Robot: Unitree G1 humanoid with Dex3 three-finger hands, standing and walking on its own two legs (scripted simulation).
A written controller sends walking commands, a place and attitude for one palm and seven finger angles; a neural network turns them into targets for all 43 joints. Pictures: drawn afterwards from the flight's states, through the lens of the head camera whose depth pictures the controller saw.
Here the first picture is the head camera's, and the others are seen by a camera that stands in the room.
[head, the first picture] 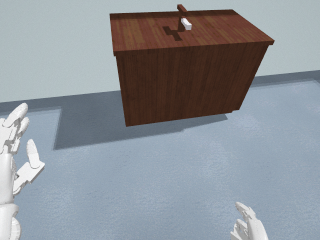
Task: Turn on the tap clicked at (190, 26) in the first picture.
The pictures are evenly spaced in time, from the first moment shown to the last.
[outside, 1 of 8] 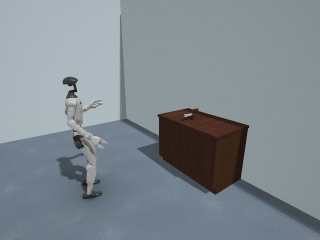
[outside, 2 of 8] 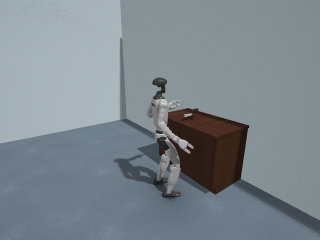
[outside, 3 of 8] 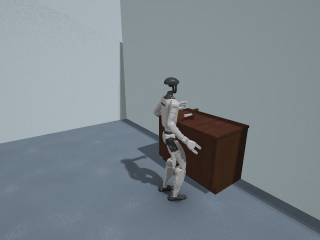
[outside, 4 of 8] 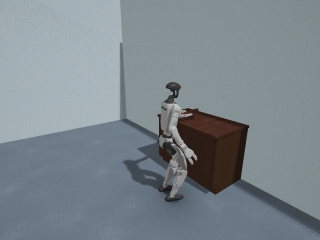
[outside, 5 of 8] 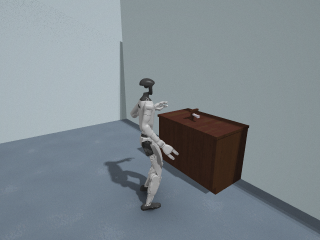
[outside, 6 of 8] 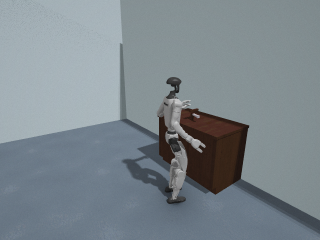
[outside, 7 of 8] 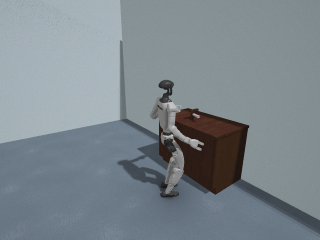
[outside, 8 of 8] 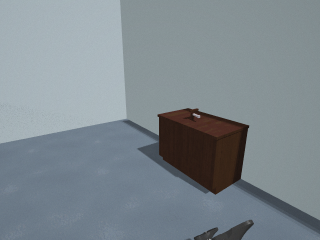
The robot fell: yes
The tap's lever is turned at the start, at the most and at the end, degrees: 0 80 80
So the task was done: no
